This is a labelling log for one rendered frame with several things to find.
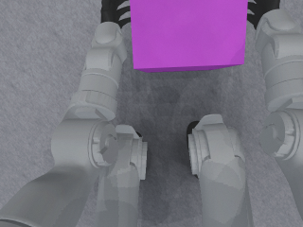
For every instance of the robot left forearm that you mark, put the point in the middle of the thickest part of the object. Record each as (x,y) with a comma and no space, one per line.
(100,77)

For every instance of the left robot hand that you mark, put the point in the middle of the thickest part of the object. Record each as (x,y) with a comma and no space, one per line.
(110,13)

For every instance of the robot right upper arm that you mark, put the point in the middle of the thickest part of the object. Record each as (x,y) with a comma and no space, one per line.
(282,138)

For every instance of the left robot shin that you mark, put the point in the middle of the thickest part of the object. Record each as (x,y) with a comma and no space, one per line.
(127,129)

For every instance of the robot left upper arm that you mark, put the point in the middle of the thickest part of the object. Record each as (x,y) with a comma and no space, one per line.
(81,148)

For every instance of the right robot hand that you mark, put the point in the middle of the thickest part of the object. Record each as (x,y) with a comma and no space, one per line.
(259,8)

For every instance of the robot right forearm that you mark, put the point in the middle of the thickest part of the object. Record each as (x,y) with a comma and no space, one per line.
(280,44)

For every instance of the carton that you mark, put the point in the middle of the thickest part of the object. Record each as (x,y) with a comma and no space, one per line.
(187,35)

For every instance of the robot left thigh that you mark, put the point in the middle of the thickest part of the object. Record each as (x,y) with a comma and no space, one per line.
(118,184)

